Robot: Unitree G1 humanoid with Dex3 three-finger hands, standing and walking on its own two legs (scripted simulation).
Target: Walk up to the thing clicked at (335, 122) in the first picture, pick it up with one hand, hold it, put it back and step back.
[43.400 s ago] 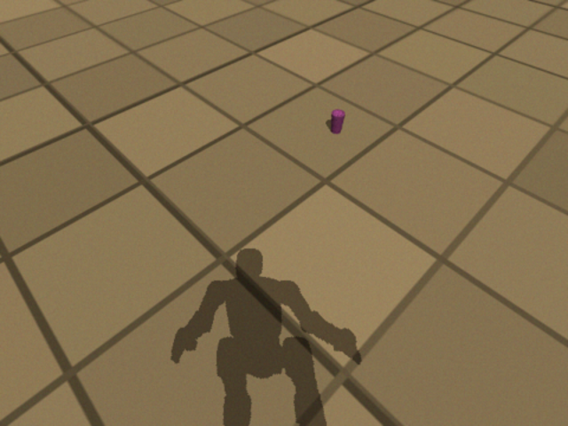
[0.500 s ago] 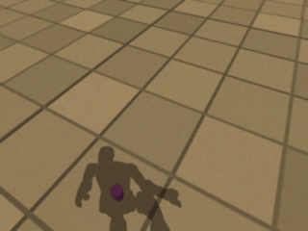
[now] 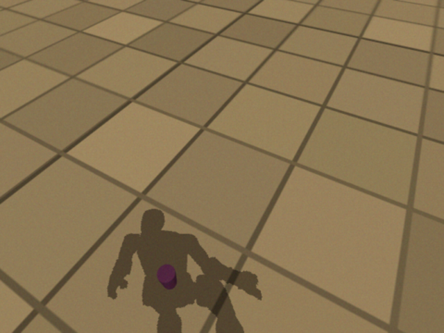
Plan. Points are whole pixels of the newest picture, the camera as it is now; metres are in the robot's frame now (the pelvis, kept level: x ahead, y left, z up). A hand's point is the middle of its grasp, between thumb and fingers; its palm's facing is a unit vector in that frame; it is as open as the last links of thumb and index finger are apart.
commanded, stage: go down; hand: left
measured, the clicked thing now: (168, 278) +0.44 +0.24 -0.72
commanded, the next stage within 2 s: none
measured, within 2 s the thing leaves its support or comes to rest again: neither
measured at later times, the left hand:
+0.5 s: hand (102, 326) +0.16 +0.26 -0.17, palm faces +0.07 -0.94 -0.34, open 14.4 cm
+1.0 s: hand (98, 331) +0.16 +0.28 -0.19, palm faces +0.10 -0.93 -0.34, open 17.3 cm
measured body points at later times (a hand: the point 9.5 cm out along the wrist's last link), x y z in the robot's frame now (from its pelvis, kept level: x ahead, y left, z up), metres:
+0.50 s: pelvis -0.01 +0.01 -0.03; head +0.04 +0.01 +0.42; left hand +0.16 +0.31 -0.15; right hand +0.08 -0.26 -0.14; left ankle +0.01 +0.14 -0.75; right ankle -0.01 -0.13 -0.75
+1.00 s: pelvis +0.00 +0.02 -0.08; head +0.06 +0.04 +0.37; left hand +0.15 +0.32 -0.17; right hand +0.15 -0.24 -0.15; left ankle +0.01 +0.14 -0.75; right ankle -0.01 -0.13 -0.75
